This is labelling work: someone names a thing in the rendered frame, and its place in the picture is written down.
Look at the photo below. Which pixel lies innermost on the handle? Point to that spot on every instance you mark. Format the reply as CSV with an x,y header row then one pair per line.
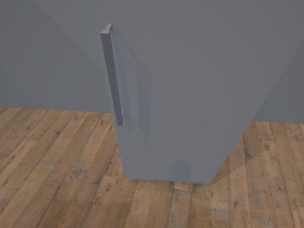
x,y
111,72

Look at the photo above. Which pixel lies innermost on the fridge door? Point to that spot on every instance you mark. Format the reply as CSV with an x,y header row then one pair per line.
x,y
191,75

